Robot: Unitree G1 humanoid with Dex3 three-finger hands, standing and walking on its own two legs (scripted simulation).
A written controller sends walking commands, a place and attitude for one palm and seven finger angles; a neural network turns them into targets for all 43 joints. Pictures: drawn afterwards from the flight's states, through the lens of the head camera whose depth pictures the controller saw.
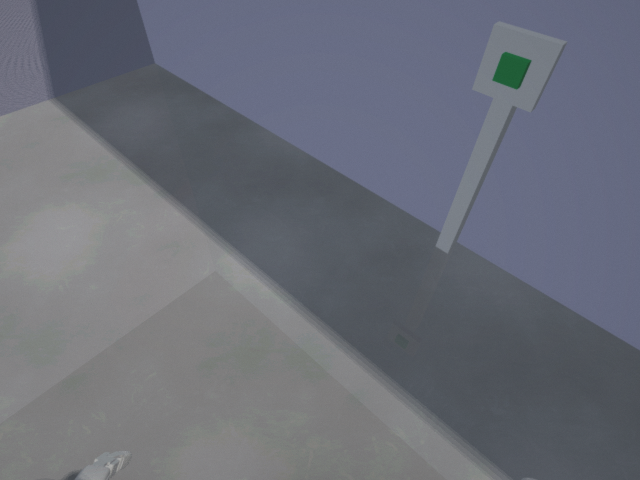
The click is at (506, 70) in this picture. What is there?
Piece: button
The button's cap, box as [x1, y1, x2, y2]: [492, 52, 531, 88]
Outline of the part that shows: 504,52 500,58 492,80 517,88 520,85 531,60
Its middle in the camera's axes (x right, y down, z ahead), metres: +0.51 -0.45 +1.03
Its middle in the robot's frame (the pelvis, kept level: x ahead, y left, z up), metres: +1.10 -0.46 +0.02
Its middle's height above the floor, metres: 0.79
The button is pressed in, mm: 0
